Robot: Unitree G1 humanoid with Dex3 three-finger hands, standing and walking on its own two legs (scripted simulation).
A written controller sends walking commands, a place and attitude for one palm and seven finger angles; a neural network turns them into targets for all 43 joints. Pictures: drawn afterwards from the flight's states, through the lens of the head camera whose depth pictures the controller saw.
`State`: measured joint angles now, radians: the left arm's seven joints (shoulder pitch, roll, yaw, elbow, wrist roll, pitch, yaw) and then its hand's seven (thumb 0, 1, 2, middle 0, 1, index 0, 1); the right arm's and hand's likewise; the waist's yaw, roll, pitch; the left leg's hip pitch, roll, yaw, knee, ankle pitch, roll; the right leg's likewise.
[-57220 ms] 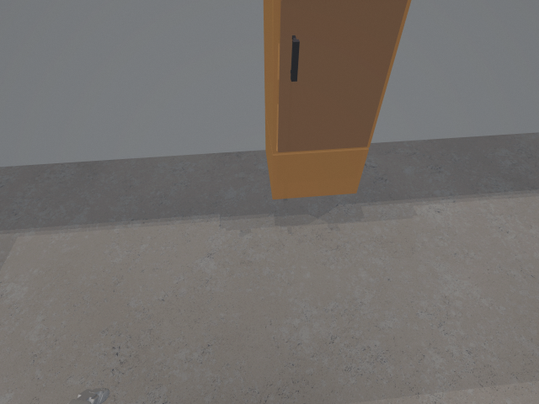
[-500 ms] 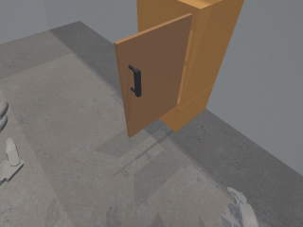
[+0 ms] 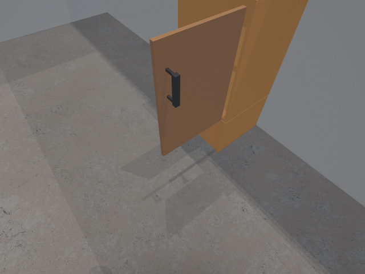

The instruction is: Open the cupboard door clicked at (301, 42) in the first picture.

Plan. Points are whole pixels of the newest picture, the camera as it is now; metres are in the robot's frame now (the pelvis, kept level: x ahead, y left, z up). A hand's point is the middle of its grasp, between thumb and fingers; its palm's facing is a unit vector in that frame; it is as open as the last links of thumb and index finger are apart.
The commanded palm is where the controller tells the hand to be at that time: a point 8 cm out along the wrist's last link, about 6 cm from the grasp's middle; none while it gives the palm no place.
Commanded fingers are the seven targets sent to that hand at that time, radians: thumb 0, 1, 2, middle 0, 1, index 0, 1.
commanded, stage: let the arm hang, fingers relaxed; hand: left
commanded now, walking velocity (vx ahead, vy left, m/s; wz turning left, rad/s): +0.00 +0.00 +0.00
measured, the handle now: (172, 87) +0.68 +0.08 -0.02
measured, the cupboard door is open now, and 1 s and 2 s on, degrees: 90 90 90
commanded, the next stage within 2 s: look to check the result in 0.62 s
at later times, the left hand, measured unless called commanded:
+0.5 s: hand out of the picture +0.02 +0.18 -0.17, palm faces +0.02 -0.98 -0.19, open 7.3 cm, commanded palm none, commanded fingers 0.00 0.90 0.90 -0.20 -0.30 -0.20 -0.30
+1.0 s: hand out of the picture +0.04 +0.21 -0.17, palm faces +0.01 -0.97 -0.23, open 7.4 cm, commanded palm none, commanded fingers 0.00 0.90 0.90 -0.20 -0.30 -0.20 -0.30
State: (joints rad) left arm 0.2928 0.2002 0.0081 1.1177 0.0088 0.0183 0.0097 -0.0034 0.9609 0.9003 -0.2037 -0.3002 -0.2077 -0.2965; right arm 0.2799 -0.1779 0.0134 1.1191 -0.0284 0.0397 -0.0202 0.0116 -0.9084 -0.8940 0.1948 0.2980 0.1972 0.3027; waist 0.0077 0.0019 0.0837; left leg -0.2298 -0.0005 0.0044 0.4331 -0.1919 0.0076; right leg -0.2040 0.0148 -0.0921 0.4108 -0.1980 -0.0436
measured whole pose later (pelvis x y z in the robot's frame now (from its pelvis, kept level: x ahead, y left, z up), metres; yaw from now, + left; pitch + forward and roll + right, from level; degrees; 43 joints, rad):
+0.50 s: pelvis +0.01 +0.01 +0.00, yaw -1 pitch -2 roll +0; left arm 0.25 0.15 0.01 1.14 0.01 -0.01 0.02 0.01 0.93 0.90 -0.20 -0.30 -0.20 -0.30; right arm 0.28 -0.13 0.00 1.15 -0.03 0.01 -0.03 0.01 -0.92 -0.89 0.20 0.30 0.20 0.30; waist 0.00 0.01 0.03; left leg -0.19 -0.02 0.03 0.41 -0.19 0.02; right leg -0.19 -0.01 -0.07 0.42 -0.21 -0.02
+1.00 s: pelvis +0.02 +0.01 +0.00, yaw -1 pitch -1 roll +0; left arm 0.22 0.19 0.01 1.15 0.01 -0.01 0.01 0.00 0.90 0.90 -0.20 -0.30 -0.20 -0.30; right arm 0.21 -0.20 0.00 1.15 -0.02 0.00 -0.03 0.01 -0.91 -0.89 0.20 0.30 0.20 0.30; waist 0.00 0.01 0.06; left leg -0.15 -0.03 0.03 0.37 -0.19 0.03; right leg -0.15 -0.01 -0.07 0.38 -0.21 -0.02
